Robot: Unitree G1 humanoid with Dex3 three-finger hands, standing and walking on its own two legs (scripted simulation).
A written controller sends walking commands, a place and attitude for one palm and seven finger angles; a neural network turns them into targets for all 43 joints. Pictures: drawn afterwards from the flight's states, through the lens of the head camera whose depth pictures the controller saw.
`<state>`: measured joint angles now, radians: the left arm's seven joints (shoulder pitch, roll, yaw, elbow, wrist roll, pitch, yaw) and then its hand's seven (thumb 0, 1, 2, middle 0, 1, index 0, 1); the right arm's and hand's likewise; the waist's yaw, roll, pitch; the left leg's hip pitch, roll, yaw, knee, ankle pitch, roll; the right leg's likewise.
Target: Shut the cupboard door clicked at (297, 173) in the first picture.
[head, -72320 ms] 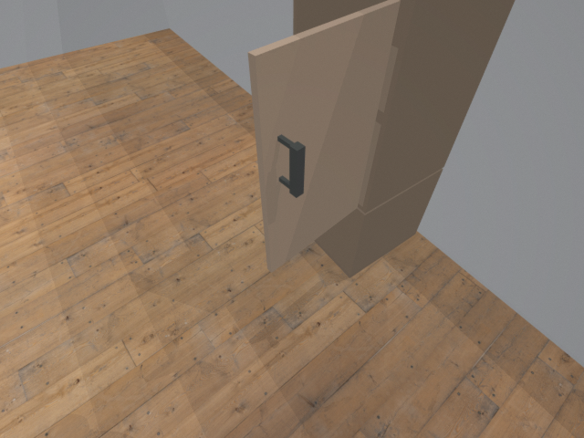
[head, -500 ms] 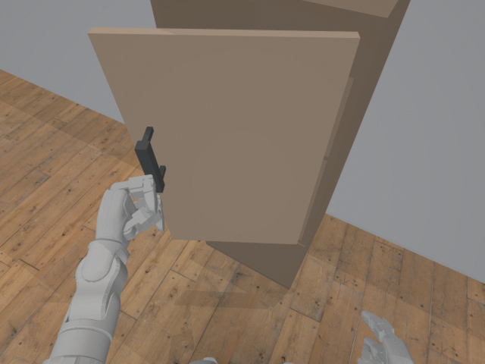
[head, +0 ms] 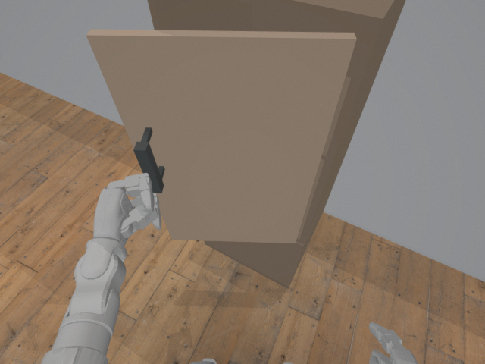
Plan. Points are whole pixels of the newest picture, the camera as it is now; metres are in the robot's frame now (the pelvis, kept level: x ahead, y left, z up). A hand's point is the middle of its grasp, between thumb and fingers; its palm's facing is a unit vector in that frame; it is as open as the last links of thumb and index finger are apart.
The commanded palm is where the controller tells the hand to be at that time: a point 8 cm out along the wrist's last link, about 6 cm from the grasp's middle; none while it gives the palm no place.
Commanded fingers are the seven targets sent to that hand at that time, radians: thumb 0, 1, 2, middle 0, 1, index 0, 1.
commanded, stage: push the door shut along its arc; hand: left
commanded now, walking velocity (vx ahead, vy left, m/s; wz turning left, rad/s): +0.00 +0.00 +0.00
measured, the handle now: (152, 161) +0.45 +0.19 +0.07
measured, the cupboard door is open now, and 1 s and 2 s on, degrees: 27 12 0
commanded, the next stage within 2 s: pull the fist back off the door in 1.92 s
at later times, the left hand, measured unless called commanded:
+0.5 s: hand (161, 184) +0.39 +0.16 +0.07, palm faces -0.11 -0.99 -0.03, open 3.0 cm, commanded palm +0.39 +0.20 +0.07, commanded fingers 0.00 0.90 0.90 -1.30 -1.50 -1.30 -1.50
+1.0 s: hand (176, 158) +0.46 +0.15 +0.07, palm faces -0.21 -0.98 -0.02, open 3.1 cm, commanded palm +0.46 +0.18 +0.07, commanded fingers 0.00 0.90 0.90 -1.30 -1.50 -1.30 -1.50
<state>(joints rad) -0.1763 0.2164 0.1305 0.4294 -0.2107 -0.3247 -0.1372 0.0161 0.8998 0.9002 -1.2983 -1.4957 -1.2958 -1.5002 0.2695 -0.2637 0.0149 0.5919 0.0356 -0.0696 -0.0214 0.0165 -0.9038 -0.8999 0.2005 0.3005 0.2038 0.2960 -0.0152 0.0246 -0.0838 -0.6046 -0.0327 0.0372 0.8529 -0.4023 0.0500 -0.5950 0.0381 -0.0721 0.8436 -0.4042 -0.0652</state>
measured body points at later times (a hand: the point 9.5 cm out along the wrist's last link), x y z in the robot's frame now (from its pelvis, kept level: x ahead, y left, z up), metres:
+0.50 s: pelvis -0.01 +0.01 -0.01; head +0.05 +0.01 +0.44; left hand +0.39 +0.22 +0.07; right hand +0.10 -0.24 -0.12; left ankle +0.01 +0.09 -0.70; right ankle +0.01 -0.08 -0.70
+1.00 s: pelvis -0.02 +0.02 -0.02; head +0.08 +0.03 +0.42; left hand +0.46 +0.20 +0.07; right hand +0.03 -0.25 -0.13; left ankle +0.01 +0.09 -0.70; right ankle +0.01 -0.08 -0.70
